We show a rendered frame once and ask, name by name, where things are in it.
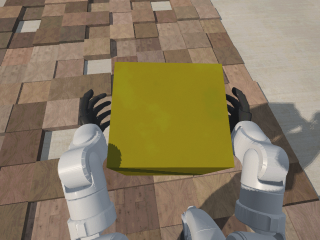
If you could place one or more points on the robot left forearm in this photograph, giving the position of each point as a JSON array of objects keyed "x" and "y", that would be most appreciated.
[{"x": 80, "y": 170}]

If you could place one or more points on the robot right forearm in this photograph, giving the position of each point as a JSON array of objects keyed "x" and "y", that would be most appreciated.
[{"x": 263, "y": 180}]

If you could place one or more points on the robot left hand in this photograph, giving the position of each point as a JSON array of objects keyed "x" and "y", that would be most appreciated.
[{"x": 88, "y": 114}]

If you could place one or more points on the robot right hand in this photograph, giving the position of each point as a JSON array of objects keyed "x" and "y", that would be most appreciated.
[{"x": 240, "y": 110}]

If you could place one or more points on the right robot shin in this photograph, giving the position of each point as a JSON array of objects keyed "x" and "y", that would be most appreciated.
[{"x": 185, "y": 237}]

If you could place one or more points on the right robot thigh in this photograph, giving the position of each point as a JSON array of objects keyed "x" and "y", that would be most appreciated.
[{"x": 200, "y": 226}]

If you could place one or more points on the carton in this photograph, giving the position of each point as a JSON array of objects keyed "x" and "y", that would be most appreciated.
[{"x": 169, "y": 119}]

